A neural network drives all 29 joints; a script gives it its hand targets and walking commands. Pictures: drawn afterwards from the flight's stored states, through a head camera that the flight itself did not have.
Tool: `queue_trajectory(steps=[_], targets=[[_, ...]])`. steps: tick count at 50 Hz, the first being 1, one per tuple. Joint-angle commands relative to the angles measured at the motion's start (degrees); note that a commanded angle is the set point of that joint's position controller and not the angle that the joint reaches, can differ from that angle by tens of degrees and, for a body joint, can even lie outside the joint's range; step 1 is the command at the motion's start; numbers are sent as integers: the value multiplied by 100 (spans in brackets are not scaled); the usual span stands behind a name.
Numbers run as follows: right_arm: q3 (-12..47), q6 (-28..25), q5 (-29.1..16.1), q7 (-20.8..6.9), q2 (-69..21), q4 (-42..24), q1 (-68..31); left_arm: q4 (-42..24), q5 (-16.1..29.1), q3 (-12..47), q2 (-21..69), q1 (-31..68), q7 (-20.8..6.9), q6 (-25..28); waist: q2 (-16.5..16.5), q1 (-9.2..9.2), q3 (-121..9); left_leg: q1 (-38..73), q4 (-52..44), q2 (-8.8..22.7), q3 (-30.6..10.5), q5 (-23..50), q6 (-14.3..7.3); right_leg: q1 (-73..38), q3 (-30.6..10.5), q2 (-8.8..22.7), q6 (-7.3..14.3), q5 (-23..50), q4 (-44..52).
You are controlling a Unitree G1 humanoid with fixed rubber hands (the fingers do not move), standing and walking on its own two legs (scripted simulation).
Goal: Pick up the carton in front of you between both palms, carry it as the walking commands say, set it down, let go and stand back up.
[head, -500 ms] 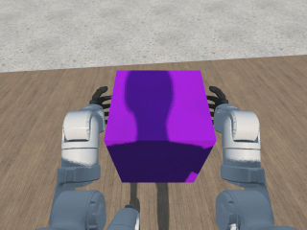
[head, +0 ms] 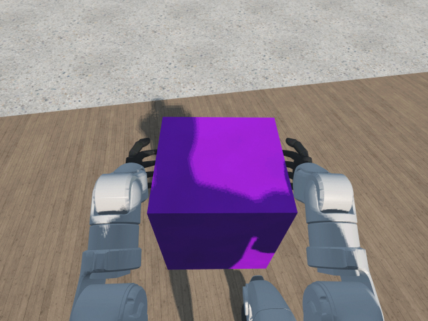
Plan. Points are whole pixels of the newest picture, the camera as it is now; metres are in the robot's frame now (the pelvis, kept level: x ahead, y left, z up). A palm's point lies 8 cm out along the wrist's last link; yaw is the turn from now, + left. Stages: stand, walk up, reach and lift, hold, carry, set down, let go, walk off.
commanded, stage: carry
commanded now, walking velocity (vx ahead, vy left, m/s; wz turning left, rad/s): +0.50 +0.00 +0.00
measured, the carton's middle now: (218, 198) +0.34 -0.02 +0.00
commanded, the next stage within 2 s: none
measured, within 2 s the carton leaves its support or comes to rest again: neither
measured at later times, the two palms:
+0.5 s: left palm (142, 79) +0.65 +0.15 +0.05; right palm (258, 73) +0.68 -0.14 +0.05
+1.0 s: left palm (152, 54) +0.91 +0.16 -0.04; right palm (241, 55) +0.90 -0.14 -0.03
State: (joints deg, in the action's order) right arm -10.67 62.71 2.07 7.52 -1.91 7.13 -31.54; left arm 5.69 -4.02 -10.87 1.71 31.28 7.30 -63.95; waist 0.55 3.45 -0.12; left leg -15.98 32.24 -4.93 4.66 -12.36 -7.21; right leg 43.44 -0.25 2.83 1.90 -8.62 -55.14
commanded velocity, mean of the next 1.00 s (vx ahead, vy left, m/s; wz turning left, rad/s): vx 0.26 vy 0.00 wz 0.00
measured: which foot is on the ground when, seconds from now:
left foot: down 0.00-0.18, up 0.20-0.70, down 0.72-1.00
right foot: up 0.00-0.18, down 0.20-0.72, up 0.74-1.00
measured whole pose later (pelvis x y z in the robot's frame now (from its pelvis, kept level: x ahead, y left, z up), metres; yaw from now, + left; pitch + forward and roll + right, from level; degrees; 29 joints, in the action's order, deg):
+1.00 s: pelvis +0.55 +0.02 -0.11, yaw +0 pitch +5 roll -2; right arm -12.2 64.7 2.4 7.6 -1.9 4.8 -32.9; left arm 6.3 -3.5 -10.6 1.2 34.5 7.3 -65.1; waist 0.2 1.4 3.5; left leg -23.6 31.3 -3.4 5.7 -2.9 -6.6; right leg 30.6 -1.4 0.2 0.3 -21.2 -47.7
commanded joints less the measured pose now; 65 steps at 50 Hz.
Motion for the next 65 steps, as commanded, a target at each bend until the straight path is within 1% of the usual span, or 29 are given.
queue_trajectory(steps=[1, 5, 7, 9, 10, 11, 12, 13, 14, 15, 18, 23, 31, 33, 34, 35, 36, 37, 38, 39, 40, 42, 48, 55, 57, 59, 60, 62, 65], targets=[[4007, -111, -2607, -1518, -6342, -1039, -4102, -846, 2161, 3927, 6213, 3873, -1050, 276, 523, 216, -2653, 2903, -195, 1141, -1249, 5038, 95, 427, 503, -389, 92, 778, 921], [4054, -7, -2661, -1494, -5928, -1140, -3990, -1027, 2094, 3905, 5690, 3884, -1004, 124, 520, 379, -2387, 2804, 157, 897, -962, 4696, 125, -465, 794, -707, 225, 1934, 2585], [3994, 101, -2656, -1482, -5726, -955, -3893, -853, 1969, 3716, 5327, 3675, -1006, -21, 497, 173, -2388, 2286, 726, 889, -791, 4540, 199, -1613, 799, -776, 374, 2488, 3149], [3922, 206, -2646, -1473, -5615, -695, -3924, -668, 1865, 3495, 5044, 3597, -1040, -157, 389, -377, -2582, 1488, 2071, 873, -495, 4152, 363, -3228, 744, -515, 468, 2839, 3692], [3861, 247, -2625, -1465, -5553, -619, -4105, -562, 1820, 3355, 4926, 3560, -1074, -223, 4, -612, -2642, 280, 3118, 677, -403, 2213, 460, -4430, 223, 79, 462, 3492, 3338], [3742, 309, -2516, -1457, -5558, -442, -4178, -357, 1825, 3193, 4848, 3612, -1107, -298, -795, -455, -2812, -1162, 3910, 316, -261, -1974, 494, -5571, -1009, 1211, 522, 6011, 2062], [3603, 445, -2567, -1407, -5535, -291, -4274, -76, 1807, 3044, 4605, 3777, -1118, -350, -1616, -757, -3478, -2494, 5264, -53, -643, -2786, 707, -6969, -2722, 2133, 1582, 5733, 1859], [3548, 497, -2513, -1358, -5426, -377, -4436, 35, 1939, 3078, 4795, 3721, -1156, -373, -1308, -845, -3701, -3033, 5731, 163, -841, -2455, 528, -6819, -3438, 2217, 2075, 2629, 2389], [3513, 504, -2462, -1323, -5469, -556, -4755, -197, 2195, 3268, 5225, 4056, -1213, -374, -689, -741, -3247, -3065, 5293, 368, -820, -1955, 418, -5847, -3196, 1666, 1797, 769, 2894], [3447, 502, -2405, -1284, -5629, -643, -4953, -526, 2479, 3452, 5586, 4702, -1273, -383, -83, -561, -2778, -2786, 4676, 481, -810, -1517, 419, -4914, -2814, 1390, 1456, 261, 3182], [3279, 500, -2185, -1163, -5938, -600, -4744, -722, 2942, 3637, 6198, 5322, -1388, -380, -174, -438, -2395, -2036, 3614, 702, -662, -974, 614, -3640, -1959, 1091, 914, 988, 3434], [3367, 383, -1991, -1053, -6117, -562, -4474, -709, 2996, 3607, 6400, 5115, -1487, -295, -642, -643, -2748, -2782, 2683, 699, -380, 244, 647, -4793, -1026, 729, 630, 3986, 2799], [3507, 412, -1813, -1016, -5810, -490, -4076, -359, 2789, 3574, 6068, 4395, -1516, -276, -630, -1051, -2402, -2263, -135, 3, 345, 2328, 490, -5313, -232, 0, 445, 4516, 1873], [3407, 415, -1735, -1084, -5728, -262, -3940, -84, 2743, 3547, 6052, 4178, -1542, -239, -697, -912, -2369, -1014, -968, -49, 356, 3263, 383, -4637, -50, -58, 336, 3856, 1194], [3321, 404, -1676, -1120, -5709, -126, -3840, 25, 2745, 3566, 6079, 4238, -1564, -216, -649, -618, -2430, -188, -1525, 126, 310, 3800, 365, -4238, 81, -62, 208, 3651, 588], [3228, 392, -1627, -1161, -5641, -22, -3767, 163, 2749, 3603, 6117, 4341, -1591, -181, -506, -290, -2537, 901, -1834, 473, 129, 4274, 390, -3606, 189, -96, 62, 2961, -166], [3131, 382, -1630, -1210, -5525, 61, -3776, 298, 2724, 3574, 6123, 4336, -1620, -141, 153, -214, -2622, 2275, -1022, 1301, -575, 6365, 362, -2241, 299, -377, -43, 68, -1086], [2981, 378, -1563, -1232, -5482, 213, -3849, 484, 2674, 3479, 6199, 4395, -1620, -174, 963, -178, -3114, 3561, 439, 2546, -1850, 9661, -257, -1083, 137, -864, -333, -3270, -1916], [2901, 372, -1563, -1254, -5389, 367, -3875, 616, 2671, 3384, 6273, 4458, -1588, -197, 1115, -134, -3569, 4187, 746, 3037, -2291, 9748, -937, -450, -356, -701, -388, -3386, -2412], [2982, 320, -1695, -1299, -5630, 417, -3773, 398, 2627, 3357, 6267, 4492, -1546, -189, 853, -13, -3811, 3797, 373, 2926, -2472, 7605, -1187, -411, -452, -473, -226, -3124, -2159], [3110, 250, -1905, -1351, -5942, 110, -4057, 77, 2605, 3427, 6348, 4740, -1503, -151, 477, -114, -3584, 2793, -104, 2553, -2403, 5576, -1010, -779, -361, -324, -166, -2815, -1554], [3503, 195, -2369, -1403, -6437, -564, -4867, -327, 2589, 3469, 6539, 4983, -1387, -60, 65, -296, -3234, 1533, -596, 2156, -2170, 4312, -583, -1490, -221, -220, -171, -2213, -564], [3818, 103, -2624, -1434, -6516, -1109, -4412, -779, 2441, 3789, 6576, 4202, -1123, 89, 691, -220, -3644, 2224, -258, 1773, -1216, 6539, 24, -1671, 119, -424, -173, -1093, 606], [4007, 41, -2435, -1488, -6049, -1162, -3951, -1017, 2349, 4087, 6210, 3981, -1154, 142, 635, -71, -3401, 2653, 257, 1611, -1052, 6523, -120, -1656, 211, -428, -65, -351, 2060], [4031, 86, -2405, -1454, -5871, -1142, -3940, -1028, 2368, 4049, 6010, 3961, -1189, 72, 491, -257, -3326, 1827, 504, 1444, -878, 5715, -40, -2724, 94, -210, 74, 1027, 2861], [3954, 182, -2311, -1418, -5734, -979, -3817, -801, 2342, 3926, 5770, 3869, -1238, -15, -197, -325, -3379, 425, 606, 1096, -866, 3274, 320, -3860, -731, 785, 704, 4651, 1912], [3912, 243, -2285, -1409, -5686, -940, -3913, -632, 2317, 3848, 5717, 3824, -1269, -49, -613, -424, -3299, 151, 670, 893, -749, 2193, 459, -3952, -845, 999, 946, 5700, 1866], [3860, 335, -2266, -1397, -5701, -772, -4126, -437, 2288, 3711, 5661, 3860, -1319, -101, -750, -444, -3152, 71, 426, 774, -686, 1753, 505, -3866, -752, 901, 935, 5526, 1893], [3619, 397, -2193, -1413, -5769, -406, -4149, -239, 2362, 3635, 5781, 4060, -1372, -173, -251, -333, -3036, 962, 338, 1151, -940, 3888, 262, -2897, -326, 417, 668, 3569, 1775]])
